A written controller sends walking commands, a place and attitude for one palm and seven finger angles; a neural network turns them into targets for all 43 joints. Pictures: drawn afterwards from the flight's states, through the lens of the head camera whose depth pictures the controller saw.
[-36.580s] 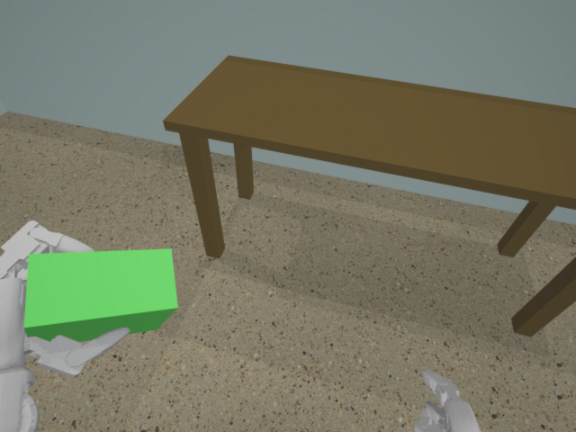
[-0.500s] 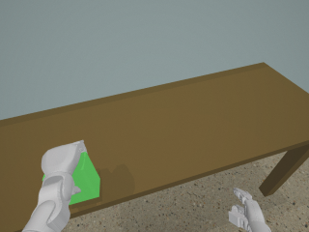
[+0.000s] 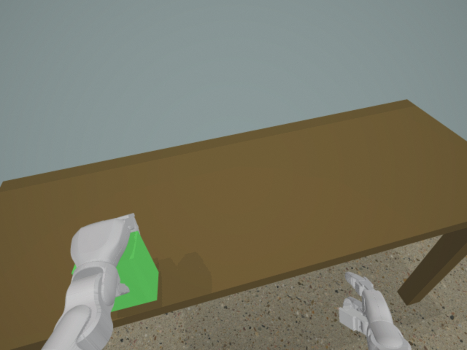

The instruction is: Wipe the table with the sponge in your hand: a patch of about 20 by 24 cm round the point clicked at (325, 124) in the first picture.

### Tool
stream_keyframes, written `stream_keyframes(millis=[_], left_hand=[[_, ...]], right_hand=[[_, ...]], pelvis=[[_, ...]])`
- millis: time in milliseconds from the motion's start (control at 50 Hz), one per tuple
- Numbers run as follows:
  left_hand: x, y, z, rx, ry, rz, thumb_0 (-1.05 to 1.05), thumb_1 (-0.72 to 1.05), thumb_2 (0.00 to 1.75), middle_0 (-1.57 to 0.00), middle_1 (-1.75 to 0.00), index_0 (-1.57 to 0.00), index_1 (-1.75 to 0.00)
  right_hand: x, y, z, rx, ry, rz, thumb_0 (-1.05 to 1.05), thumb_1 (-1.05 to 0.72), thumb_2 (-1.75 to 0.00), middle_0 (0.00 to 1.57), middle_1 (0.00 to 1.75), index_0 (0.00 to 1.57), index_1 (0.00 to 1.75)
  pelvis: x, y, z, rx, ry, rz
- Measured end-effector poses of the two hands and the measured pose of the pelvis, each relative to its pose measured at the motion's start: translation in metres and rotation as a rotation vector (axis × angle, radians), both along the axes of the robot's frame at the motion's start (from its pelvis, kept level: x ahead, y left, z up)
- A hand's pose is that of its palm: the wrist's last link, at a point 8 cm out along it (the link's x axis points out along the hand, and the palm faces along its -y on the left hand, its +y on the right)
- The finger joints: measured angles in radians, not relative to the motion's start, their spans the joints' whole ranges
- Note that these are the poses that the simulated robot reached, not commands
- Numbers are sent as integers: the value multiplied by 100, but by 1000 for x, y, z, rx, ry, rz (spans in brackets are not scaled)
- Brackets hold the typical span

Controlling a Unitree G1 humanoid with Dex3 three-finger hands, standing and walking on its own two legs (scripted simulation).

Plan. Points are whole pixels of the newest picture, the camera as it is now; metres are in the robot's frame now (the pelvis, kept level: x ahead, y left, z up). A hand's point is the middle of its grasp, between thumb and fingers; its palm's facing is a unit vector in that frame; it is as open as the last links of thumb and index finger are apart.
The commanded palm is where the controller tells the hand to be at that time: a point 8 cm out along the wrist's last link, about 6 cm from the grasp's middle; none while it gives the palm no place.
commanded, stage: move the sponge above the wiping area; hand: left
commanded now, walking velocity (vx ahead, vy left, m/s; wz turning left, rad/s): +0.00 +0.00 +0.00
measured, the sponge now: (124, 279) +0.23 +0.26 -0.03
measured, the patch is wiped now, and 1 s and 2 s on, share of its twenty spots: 0.00 0.00 0.10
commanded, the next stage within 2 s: lower the sponge onto the table in 0.02 s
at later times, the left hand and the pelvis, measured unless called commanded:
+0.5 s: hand (113, 258) +0.24 +0.27 +0.03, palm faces -0.04 -0.11 -0.99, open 10.7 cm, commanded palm +0.21 +0.26 +0.10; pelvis +0.00 +0.00 +0.00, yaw +0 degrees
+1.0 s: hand (117, 266) +0.23 +0.27 +0.01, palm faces -0.07 -0.10 -0.99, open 10.7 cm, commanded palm +0.21 +0.25 +0.08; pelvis +0.00 +0.00 +0.00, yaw +0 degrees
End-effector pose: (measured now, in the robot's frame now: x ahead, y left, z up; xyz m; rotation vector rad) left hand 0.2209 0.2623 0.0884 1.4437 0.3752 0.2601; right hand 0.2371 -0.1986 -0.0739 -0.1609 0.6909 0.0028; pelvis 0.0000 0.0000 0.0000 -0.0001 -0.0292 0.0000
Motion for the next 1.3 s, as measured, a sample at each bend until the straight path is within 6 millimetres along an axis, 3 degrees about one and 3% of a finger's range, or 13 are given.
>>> stream_keyframes(millis=[440, 720, 900, 1300], left_hand=[[-1, 4, 2, 4, -9, 6, 0, -57, 104, -67, -130, -70, -129], [0, -7, -9, -5, 2, -25, 0, -57, 104, -67, -130, -70, -129], [-3, 3, -17, 3, 25, 29, 0, -57, 104, -67, -130, -70, -129], [-4, 0, -23, 17, 16, 14, -1, -57, 104, -67, -130, -71, -129]], right_hand=[[-15, -16, -7, -17, 40, -41, 2, -90, -90, 20, 30, 20, 30], [-10, -7, -4, -3, 14, -24, 2, -90, -90, 20, 30, 20, 30], [-13, -10, -4, -7, 24, -30, 2, -90, -90, 20, 30, 20, 30], [-28, -15, -15, -6, 58, -52, 2, -90, -90, 20, 30, 20, 30]], pelvis=[[1, 0, 0, 0, 0, -10], [-1, 0, 0, 0, 8, -8], [-3, -1, -1, -1, 10, -5], [-7, -1, -4, -1, 26, -1]])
